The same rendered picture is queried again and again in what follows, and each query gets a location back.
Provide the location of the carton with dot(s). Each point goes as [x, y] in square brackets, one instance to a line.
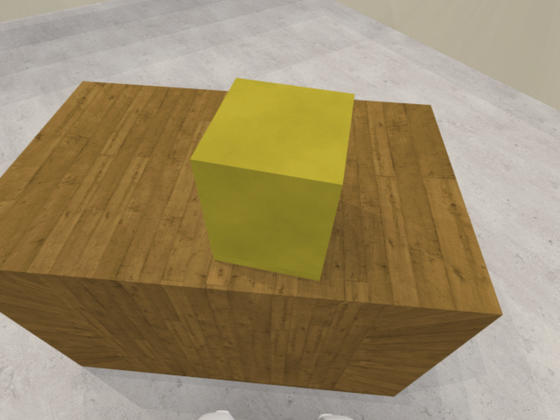
[269, 172]

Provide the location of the pedestal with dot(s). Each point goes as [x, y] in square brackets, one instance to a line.
[105, 256]

